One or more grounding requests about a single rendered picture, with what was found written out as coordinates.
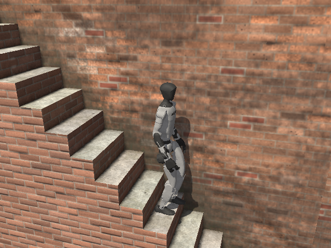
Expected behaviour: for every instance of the stairs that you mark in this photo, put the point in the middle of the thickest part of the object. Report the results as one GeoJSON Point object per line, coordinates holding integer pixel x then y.
{"type": "Point", "coordinates": [65, 181]}

